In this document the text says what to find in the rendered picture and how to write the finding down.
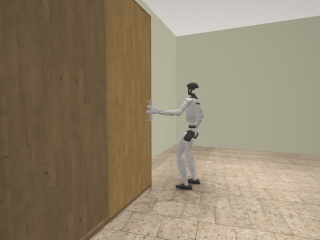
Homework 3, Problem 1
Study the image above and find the left robot upper arm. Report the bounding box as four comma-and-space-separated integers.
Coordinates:
176, 98, 193, 116

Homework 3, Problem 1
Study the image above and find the right robot forearm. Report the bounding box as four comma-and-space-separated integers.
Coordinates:
195, 118, 203, 129

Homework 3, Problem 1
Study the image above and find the robot left foot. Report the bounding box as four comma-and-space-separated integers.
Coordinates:
175, 183, 192, 190

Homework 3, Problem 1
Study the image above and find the right robot upper arm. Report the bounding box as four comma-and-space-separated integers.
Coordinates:
199, 100, 204, 119

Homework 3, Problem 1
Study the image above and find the humanoid robot torso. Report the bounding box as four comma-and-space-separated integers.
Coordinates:
185, 97, 200, 138

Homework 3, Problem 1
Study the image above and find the wardrobe door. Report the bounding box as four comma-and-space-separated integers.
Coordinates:
105, 0, 151, 217
0, 0, 109, 240

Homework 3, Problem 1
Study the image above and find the left robot forearm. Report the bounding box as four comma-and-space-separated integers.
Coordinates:
158, 109, 181, 116

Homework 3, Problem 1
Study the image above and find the handle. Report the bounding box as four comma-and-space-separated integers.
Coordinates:
146, 100, 153, 121
23, 93, 34, 141

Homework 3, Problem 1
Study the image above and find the left robot hand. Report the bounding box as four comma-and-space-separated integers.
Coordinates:
146, 105, 159, 114

